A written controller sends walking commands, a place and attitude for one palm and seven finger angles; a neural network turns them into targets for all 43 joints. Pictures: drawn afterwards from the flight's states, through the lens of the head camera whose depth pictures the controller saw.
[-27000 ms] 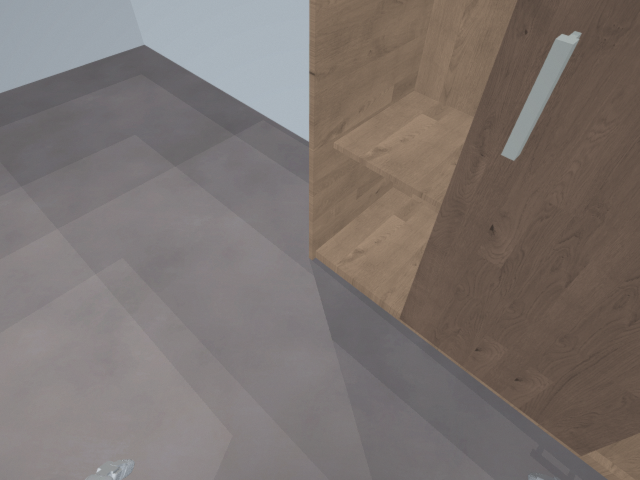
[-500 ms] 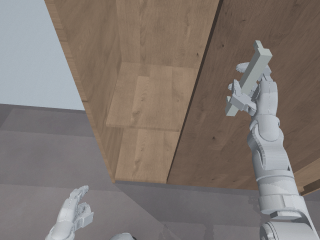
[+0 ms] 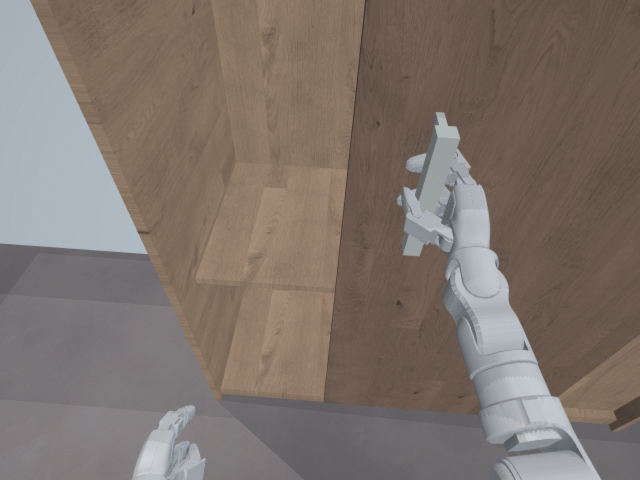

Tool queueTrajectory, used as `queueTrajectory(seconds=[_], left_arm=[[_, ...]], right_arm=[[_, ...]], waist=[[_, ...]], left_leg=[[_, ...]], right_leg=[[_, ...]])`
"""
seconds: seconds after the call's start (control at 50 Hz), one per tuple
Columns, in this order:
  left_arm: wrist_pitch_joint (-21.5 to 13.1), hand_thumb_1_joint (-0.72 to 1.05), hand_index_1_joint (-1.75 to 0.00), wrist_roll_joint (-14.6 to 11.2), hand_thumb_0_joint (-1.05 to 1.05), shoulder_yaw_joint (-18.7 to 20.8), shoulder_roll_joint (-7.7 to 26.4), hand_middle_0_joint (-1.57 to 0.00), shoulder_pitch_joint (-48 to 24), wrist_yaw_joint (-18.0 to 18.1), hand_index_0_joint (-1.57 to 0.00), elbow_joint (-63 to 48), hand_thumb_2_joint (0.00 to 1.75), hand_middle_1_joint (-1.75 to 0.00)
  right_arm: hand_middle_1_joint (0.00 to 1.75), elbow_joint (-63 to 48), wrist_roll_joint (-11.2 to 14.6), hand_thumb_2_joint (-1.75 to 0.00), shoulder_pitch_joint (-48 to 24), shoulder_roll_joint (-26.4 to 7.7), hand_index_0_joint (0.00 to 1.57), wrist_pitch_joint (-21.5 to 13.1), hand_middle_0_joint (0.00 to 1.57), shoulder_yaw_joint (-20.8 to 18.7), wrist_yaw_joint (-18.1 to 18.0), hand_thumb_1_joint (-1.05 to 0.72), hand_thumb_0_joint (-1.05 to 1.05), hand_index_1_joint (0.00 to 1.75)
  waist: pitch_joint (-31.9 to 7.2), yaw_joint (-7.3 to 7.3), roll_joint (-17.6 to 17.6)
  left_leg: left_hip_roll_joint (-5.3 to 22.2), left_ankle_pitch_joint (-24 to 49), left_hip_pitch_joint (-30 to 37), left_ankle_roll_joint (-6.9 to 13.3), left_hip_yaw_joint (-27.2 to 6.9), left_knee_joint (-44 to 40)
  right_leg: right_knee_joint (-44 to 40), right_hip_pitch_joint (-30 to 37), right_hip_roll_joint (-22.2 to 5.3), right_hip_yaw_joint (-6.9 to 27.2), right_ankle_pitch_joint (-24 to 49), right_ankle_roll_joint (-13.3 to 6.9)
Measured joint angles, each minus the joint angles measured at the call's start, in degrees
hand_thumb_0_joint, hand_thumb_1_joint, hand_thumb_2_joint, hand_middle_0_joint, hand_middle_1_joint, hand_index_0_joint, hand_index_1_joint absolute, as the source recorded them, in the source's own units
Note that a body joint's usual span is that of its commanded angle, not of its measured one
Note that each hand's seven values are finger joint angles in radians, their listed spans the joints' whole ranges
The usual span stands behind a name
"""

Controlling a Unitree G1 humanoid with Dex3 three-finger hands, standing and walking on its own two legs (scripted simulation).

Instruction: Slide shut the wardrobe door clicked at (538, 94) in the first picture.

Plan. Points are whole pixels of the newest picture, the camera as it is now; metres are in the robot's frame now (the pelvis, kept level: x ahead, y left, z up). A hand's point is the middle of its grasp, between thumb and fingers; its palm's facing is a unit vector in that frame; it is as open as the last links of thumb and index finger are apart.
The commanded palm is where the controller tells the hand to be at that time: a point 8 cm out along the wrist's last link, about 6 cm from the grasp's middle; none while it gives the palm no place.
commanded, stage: stop walking and hold the door there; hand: right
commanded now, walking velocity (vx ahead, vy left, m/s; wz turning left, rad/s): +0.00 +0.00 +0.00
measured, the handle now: (424, 189) +0.44 -0.11 +0.15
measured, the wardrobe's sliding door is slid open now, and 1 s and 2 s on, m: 0.32 0.32 0.32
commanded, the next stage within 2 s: loosen the grip on the handle in 0.38 s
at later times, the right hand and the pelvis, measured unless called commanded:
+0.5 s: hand (413, 216) +0.39 -0.09 +0.15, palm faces +0.00 +0.99 -0.13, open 6.4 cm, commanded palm +0.36 -0.14 +0.15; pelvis +0.01 +0.00 +0.00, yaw -1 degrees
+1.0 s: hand (411, 214) +0.39 -0.09 +0.15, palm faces +0.03 +0.99 -0.12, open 14.0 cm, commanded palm +0.37 -0.13 +0.15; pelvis -0.05 +0.06 -0.01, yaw +0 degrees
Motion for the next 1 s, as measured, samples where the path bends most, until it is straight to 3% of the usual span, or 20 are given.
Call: queueTrajectory(seconds=[0.2,0.48,0.5,0.54,0.6,0.64,0.68,0.78,0.82,0.86,0.94,1.0], left_arm=[[0.58,0.9,-0.3,0.41,0.01,0.19,-0.39,-0.2,-1.18,-0.2,-0.2,0.43,0.9,-0.3],[1.37,0.9,-0.3,0.52,0.01,0.98,0.66,-0.2,-2.05,-0.26,-0.2,-0.3,0.9,-0.3],[0.67,0.9,-0.3,1.05,0.01,1.55,0.36,-0.2,-2.44,-0.61,-0.2,-0.33,0.9,-0.3],[-1.86,0.9,-0.3,0.24,0.01,2.7,-0.13,-0.2,-2.67,-2.21,-0.2,-0.4,0.9,-0.3],[-3.68,0.9,-0.3,-0.82,0.01,1.82,0.73,-0.2,-0.22,-4.22,-0.2,-1.98,0.9,-0.3],[-4.4,0.9,-0.3,-0.67,0.01,1.1,1.53,-0.2,1.19,-5.13,-0.2,-2.54,0.9,-0.3],[-5.45,0.9,-0.3,-0.61,0.01,0.95,2.35,-0.2,2.73,-5.74,-0.2,-2.7,0.9,-0.3],[-8.28,0.9,-0.3,-0.79,0.01,1.35,3.65,-0.2,6.56,-6.51,-0.2,-1.82,0.9,-0.3],[-9.01,0.9,-0.3,-0.99,0.01,1.22,4.22,-0.2,7.59,-6.48,-0.2,-0.82,0.9,-0.3],[-9.39,0.9,-0.3,-1.18,0.01,1.09,4.79,-0.2,8.58,-6.36,-0.2,0.07,0.9,-0.3],[-9.39,0.9,-0.3,-1.42,0.01,1.19,5.8,-0.2,10.41,-6.1,-0.2,0.98,0.9,-0.3],[-10.0,0.9,-0.3,-1.71,0.01,1.64,6.35,-0.2,11.68,-5.76,-0.2,0.82,0.9,-0.3]], right_arm=[[1.4,-1.9,-0.29,-0.73,1.37,1.39,0.3,-0.92,0.45,2.69,-0.05,-0.69,0.01,1.39],[1.4,-3.89,-0.54,-0.75,2.44,1.57,0.26,-0.63,0.45,3.5,-0.88,-0.7,0.0,1.4],[1.4,-3.39,-2.32,-0.75,1.31,0.84,0.26,-1.06,0.45,2.66,0.64,-0.67,-0.01,1.4],[1.4,-0.28,-4.29,-0.73,-3.45,-2.21,0.27,-1.17,0.5,1.82,5.54,-0.56,-0.04,1.4],[1.35,4.31,-2.98,-0.71,-8.37,-1.99,0.32,0.68,0.55,-0.68,8.92,-0.48,-0.05,1.4],[1.32,7.32,-0.01,-0.68,-8.92,-1.4,0.35,1.48,0.52,-4.66,8.83,-0.42,-0.04,1.4],[1.31,10.26,0.98,-0.63,-8.89,-1.19,0.38,0.12,0.5,-6.8,7.67,-0.33,-0.03,1.4],[1.32,18.6,-2.56,-0.46,-12.01,-3.22,0.32,-7.91,0.45,-6.88,4.71,0.02,-0.01,1.35],[1.32,21.53,-3.03,-0.39,-13.89,-4.53,0.31,-10.92,0.43,-6.26,5.99,0.16,-0.01,1.34],[1.32,24.43,-1.67,-0.33,-15.34,-5.64,0.31,-12.65,0.42,-7.92,6.78,0.27,-0.01,1.33],[1.3,27.13,-1.16,-0.26,-15.04,-8.62,0.3,-14.16,0.41,-11.3,10.33,0.42,-0.01,1.29],[1.27,27.66,0.08,-0.23,-13.73,-9.87,0.28,-14.74,0.4,-12.18,10.73,0.48,-0.01,1.25]], waist=[[-0.19,-1.05,-0.94],[0.11,-1.37,-1.93],[1.27,-1.84,-1.53],[2.91,-1.17,0.1],[2.81,-0.23,1.75],[1.71,0.77,1.88],[0.87,1.59,1.34],[1.06,3.22,0.78],[1.62,3.11,0.83],[1.74,2.92,0.85],[0.62,2.94,0.66],[-0.19,3.21,0.24]], left_leg=[[0.82,-0.84,0.65,-0.48,0.39,0.04],[0.8,-1.08,1.11,-0.49,1.51,-0.42],[0.64,-1.09,1.08,-0.33,1.14,-0.04],[1.16,-1.25,-0.45,1.75,1.74,1.83],[1.68,-0.18,-2.09,2.99,3.34,2.44],[1.62,-0.3,-2.23,2.4,3.69,1.64],[1.32,-0.24,-2.58,1.53,4.17,1.8],[0.7,-0.18,-4.56,2.61,4.99,3.88],[0.02,0.21,-5.68,3.05,4.46,4.33],[-0.93,0.78,-6.88,3.47,3.51,4.53],[-3.16,1.96,-8.56,3.99,1.31,4.13],[-4.28,1.82,-8.95,4.21,0.27,4.08]], right_leg=[[0.57,0.14,0.67,0.38,-1.25,-0.6],[-0.08,0.18,0.52,1.27,-0.93,-0.23],[-0.09,0.61,0.43,0.91,-0.83,-0.21],[-0.49,-0.56,0.98,1.85,0.49,0.1],[-1.7,-2.92,1.63,4.78,3.3,0.64],[-1.66,-3.84,1.55,5.41,3.95,0.9],[-1.13,-4.57,1.13,5.97,4.15,1.15],[0.49,-6.73,0.87,7.78,4.31,0.79],[1.12,-7.65,1.63,9.5,4.18,0.23],[1.69,-8.5,2.52,11.31,3.78,-0.2],[2.54,-9.54,3.8,14.15,2.88,-1.02],[3.36,-9.72,4.31,15.41,1.33,-1.23]])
